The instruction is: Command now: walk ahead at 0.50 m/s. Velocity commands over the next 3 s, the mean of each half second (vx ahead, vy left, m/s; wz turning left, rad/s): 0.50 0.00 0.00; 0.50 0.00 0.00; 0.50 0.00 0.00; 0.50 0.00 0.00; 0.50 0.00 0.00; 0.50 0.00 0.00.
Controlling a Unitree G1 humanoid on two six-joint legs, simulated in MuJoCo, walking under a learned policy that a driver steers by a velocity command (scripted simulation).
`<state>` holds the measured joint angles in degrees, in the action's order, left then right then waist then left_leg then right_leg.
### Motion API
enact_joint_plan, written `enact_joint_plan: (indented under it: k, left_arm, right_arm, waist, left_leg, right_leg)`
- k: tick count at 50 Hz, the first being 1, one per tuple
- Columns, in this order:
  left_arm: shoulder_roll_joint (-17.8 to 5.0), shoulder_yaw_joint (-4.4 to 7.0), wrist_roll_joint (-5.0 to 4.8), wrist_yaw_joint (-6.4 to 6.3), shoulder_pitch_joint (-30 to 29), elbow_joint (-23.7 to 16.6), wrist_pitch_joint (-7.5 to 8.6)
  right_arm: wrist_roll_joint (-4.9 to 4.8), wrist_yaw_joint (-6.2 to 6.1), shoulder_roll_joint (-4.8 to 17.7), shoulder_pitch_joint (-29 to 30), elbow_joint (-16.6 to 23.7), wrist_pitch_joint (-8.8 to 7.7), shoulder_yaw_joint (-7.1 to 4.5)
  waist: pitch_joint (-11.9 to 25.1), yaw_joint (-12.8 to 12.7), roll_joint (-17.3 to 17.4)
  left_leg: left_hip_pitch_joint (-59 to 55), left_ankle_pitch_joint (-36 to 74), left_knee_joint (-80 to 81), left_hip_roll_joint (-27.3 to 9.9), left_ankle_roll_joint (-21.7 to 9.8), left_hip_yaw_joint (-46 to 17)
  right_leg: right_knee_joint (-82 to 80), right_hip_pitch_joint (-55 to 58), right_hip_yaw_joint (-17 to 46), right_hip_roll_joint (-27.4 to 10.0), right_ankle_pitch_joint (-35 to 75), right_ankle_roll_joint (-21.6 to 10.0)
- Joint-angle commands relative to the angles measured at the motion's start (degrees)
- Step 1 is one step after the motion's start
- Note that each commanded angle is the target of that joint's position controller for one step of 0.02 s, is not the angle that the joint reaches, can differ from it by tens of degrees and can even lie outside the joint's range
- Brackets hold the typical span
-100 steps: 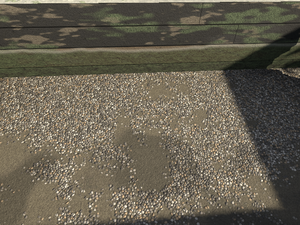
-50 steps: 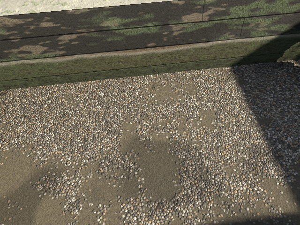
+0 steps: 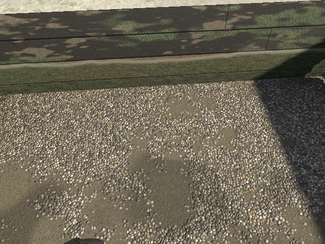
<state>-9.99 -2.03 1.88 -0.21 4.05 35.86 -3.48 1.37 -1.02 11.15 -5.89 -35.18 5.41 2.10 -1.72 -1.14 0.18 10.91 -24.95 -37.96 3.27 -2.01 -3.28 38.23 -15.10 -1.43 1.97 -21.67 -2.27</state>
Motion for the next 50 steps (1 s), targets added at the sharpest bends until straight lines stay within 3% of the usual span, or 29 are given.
enact_joint_plan:
  k: [1, 2, 4, 10, 30, 31, 32, 33, 35, 36, 37, 38, 39, 43, 44, 45, 46, 48, 49, 50]
  left_arm:
    - [-3.03, 0.72, -0.94, -0.84, -1.15, -4.0, 0.66]
    - [-3.53, 0.75, -1.28, -0.95, -3.14, -4.44, 0.31]
    - [-3.47, 0.58, -1.07, -0.79, -4.32, -5.19, -0.18]
    - [-3.5, 0.35, -0.7, -0.51, -3.56, -6.06, 0.09]
    - [-2.98, 0.14, -0.52, -0.82, -2.38, -6.59, 0.3]
    - [-3.08, 0.21, 0.03, -0.03, -4.69, -7.52, 0.51]
    - [-2.69, 0.22, 0.51, 0.16, -2.94, -7.01, 0.8]
    - [-2.55, 0.11, -0.26, -0.62, 0.26, -5.78, 0.91]
    - [-2.83, 0.14, -0.74, -0.94, -2.49, -6.35, 0.58]
    - [-2.87, 0.17, -0.2, -0.12, -5.11, -7.39, 0.62]
    - [-2.48, 0.15, 0.26, 0.13, -3.33, -6.98, 0.76]
    - [-2.39, 0.02, -0.4, -0.58, -0.13, -5.81, 0.8]
    - [-2.69, 0.05, -0.75, -0.76, -1.87, -6.13, 0.67]
    - [-2.85, 0.0, -0.76, -0.75, -2.68, -6.69, 0.26]
    - [-2.86, 0.02, -0.18, 0.07, -4.89, -7.7, 0.54]
    - [-2.4, -0.04, -0.33, -0.52, -0.58, -6.33, 0.73]
    - [-2.78, -0.03, -0.65, -0.64, -1.7, -6.42, 0.68]
    - [-2.83, 0.0, -0.72, -0.76, -2.44, -6.73, 0.57]
    - [-2.86, 0.01, -0.21, 0.04, -4.79, -7.79, 0.68]
    - [-2.36, -0.09, -0.36, -0.55, -0.53, -6.42, 0.76]
  right_arm:
    - [0.16, -0.14, 2.89, 1.77, 4.14, -1.3, -1.0]
    - [0.32, 0.04, 2.28, 2.6, 4.39, -1.33, -0.59]
    - [0.0, 0.46, 2.49, 4.01, 4.6, -1.32, -0.5]
    - [-0.13, 0.57, 2.65, 4.4, 4.83, -2.02, -0.15]
    - [0.1, 0.32, 2.62, 2.52, 4.44, -2.34, 0.05]
    - [-0.18, 0.4, 3.38, 4.8, 5.72, -1.78, -0.02]
    - [0.0, 0.34, 3.87, 4.25, 5.42, -1.62, -0.4]
    - [0.08, 0.06, 3.15, 1.34, 4.13, -2.15, -0.41]
    - [0.18, 0.1, 2.23, 2.64, 4.47, -2.18, 0.02]
    - [-0.06, 0.27, 2.99, 5.37, 5.82, -1.55, -0.05]
    - [0.08, 0.3, 3.47, 4.91, 5.63, -1.31, -0.4]
    - [0.15, 0.14, 2.75, 1.98, 4.35, -1.81, -0.38]
    - [0.2, 0.19, 2.1, 2.68, 4.66, -1.93, -0.07]
    - [0.2, 0.4, 2.2, 3.57, 4.69, -1.97, 0.03]
    - [-0.08, 0.49, 2.97, 5.88, 6.02, -1.51, -0.03]
    - [0.13, 0.29, 2.84, 2.7, 4.4, -2.0, -0.33]
    - [0.14, 0.29, 2.3, 3.25, 4.67, -2.11, -0.06]
    - [0.17, 0.29, 2.18, 3.71, 4.64, -2.19, 0.03]
    - [-0.13, 0.4, 2.93, 6.21, 6.08, -1.61, -0.03]
    - [0.1, 0.22, 2.7, 3.01, 4.44, -2.02, -0.28]
  waist:
    - [14.33, 0.63, -0.14]
    - [10.09, 0.95, -1.1]
    - [6.09, 0.93, -1.14]
    - [4.04, 0.44, 0.03]
    - [5.05, 0.26, -0.14]
    - [2.62, -0.51, -0.66]
    - [5.86, -0.9, 0.14]
    - [11.06, 0.0, 1.07]
    - [6.54, 0.49, -0.1]
    - [3.18, -0.36, -0.73]
    - [5.95, -0.79, -0.12]
    - [10.73, 0.13, 0.54]
    - [7.54, 0.61, -0.33]
    - [4.58, 0.47, -0.69]
    - [2.46, -0.37, -1.01]
    - [8.99, 0.03, 0.57]
    - [6.27, 0.41, -0.01]
    - [5.17, 0.37, -0.18]
    - [2.36, -0.45, -0.65]
    - [8.7, -0.04, 0.66]
  left_leg:
    - [-6.13, 25.15, 2.22, -2.36, -0.02, -1.18]
    - [-4.55, 22.02, 3.23, -2.14, 0.05, -1.0]
    - [-1.69, 17.24, 4.33, -2.22, -0.14, -1.72]
    - [-0.22, 15.55, 5.76, -2.89, -0.55, -3.0]
    - [-0.81, 19.01, 5.39, -2.92, -0.67, -3.03]
    - [0.94, 30.8, 4.38, -4.25, -0.6, -4.23]
    - [-0.7, 33.67, 3.49, -4.53, -0.75, -4.44]
    - [-3.83, 22.68, 4.12, -3.27, -0.67, -2.91]
    - [-1.5, 19.21, 5.06, -2.82, -0.5, -2.7]
    - [0.73, 30.05, 4.02, -3.92, -0.46, -3.79]
    - [-0.56, 31.99, 3.17, -4.09, -0.5, -3.9]
    - [-3.51, 20.86, 3.88, -2.92, -0.39, -2.56]
    - [-1.97, 18.33, 4.66, -2.63, -0.23, -2.42]
    - [-0.62, 16.6, 5.02, -2.57, -0.28, -2.67]
    - [1.14, 28.07, 4.12, -3.89, -0.24, -3.9]
    - [-2.62, 19.18, 4.42, -3.06, -0.46, -3.04]
    - [-1.51, 17.57, 4.9, -2.77, -0.37, -2.79]
    - [-0.91, 16.99, 5.19, -2.78, -0.44, -2.94]
    - [1.2, 28.23, 4.24, -3.94, -0.33, -3.99]
    - [-2.45, 19.2, 4.47, -3.06, -0.48, -3.07]
  right_leg:
    - [-3.79, 5.99, 3.83, -4.04, 26.16, -1.67]
    - [-4.75, 3.74, 4.49, -4.22, 23.96, -1.91]
    - [-6.11, 1.55, 4.66, -4.2, 19.06, -1.78]
    - [-7.0, 0.0, 4.61, -3.62, 13.21, -1.29]
    - [-6.01, 1.6, 4.12, -3.44, 15.88, -1.5]
    - [-3.21, 0.39, 2.38, -3.53, 25.39, -1.3]
    - [-2.78, 1.55, 2.15, -3.53, 26.96, -1.23]
    - [-4.65, 3.87, 3.52, -3.46, 18.48, -1.34]
    - [-5.66, 2.31, 4.08, -3.64, 17.39, -1.57]
    - [-3.1, 0.73, 2.37, -3.83, 26.69, -1.4]
    - [-2.78, 1.52, 2.1, -3.82, 27.84, -1.29]
    - [-4.88, 3.36, 3.66, -3.82, 18.91, -1.47]
    - [-5.71, 2.09, 4.07, -3.87, 17.54, -1.56]
    - [-6.51, 0.57, 4.48, -4.06, 15.95, -1.75]
    - [-3.67, -0.39, 2.58, -3.97, 25.17, -1.46]
    - [-5.6, 2.49, 3.96, -3.88, 16.92, -1.59]
    - [-6.18, 1.23, 4.2, -3.87, 15.89, -1.61]
    - [-6.43, 1.05, 4.37, -3.95, 15.6, -1.72]
    - [-3.73, -0.25, 2.52, -3.97, 25.1, -1.39]
    - [-5.63, 2.4, 3.86, -3.9, 16.95, -1.55]
